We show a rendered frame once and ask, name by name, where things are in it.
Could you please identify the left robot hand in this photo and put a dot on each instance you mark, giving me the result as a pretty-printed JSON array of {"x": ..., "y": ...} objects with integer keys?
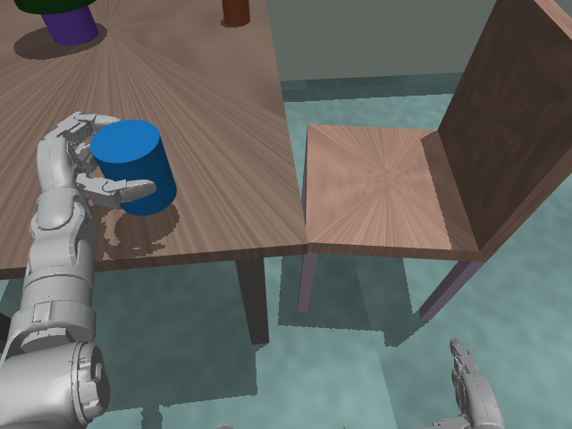
[{"x": 59, "y": 166}]

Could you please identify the table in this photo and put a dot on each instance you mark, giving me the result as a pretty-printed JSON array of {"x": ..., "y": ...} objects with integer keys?
[{"x": 213, "y": 92}]

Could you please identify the left robot arm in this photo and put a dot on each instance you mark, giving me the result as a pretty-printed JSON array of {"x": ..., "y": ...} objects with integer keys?
[{"x": 52, "y": 376}]

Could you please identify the potted plant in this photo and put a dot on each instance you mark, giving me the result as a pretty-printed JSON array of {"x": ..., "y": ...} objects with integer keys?
[{"x": 69, "y": 22}]

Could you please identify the right robot hand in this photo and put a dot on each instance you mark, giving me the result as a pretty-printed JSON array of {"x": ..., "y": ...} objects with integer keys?
[{"x": 474, "y": 394}]

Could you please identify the chair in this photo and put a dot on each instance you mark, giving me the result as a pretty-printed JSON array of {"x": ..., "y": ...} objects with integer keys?
[{"x": 459, "y": 192}]

